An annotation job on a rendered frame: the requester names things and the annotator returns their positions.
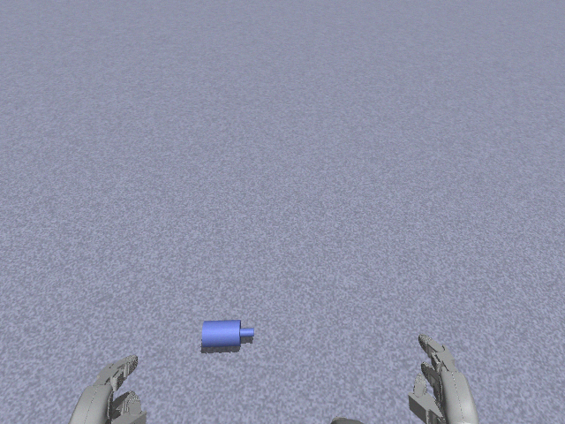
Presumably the bottle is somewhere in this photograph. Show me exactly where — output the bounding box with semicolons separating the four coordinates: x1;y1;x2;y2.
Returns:
202;320;254;347

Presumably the right robot hand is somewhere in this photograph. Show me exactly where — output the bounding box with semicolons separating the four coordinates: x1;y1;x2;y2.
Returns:
408;334;479;424

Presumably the left robot hand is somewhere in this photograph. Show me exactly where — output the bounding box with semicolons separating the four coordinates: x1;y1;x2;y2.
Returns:
68;355;147;424

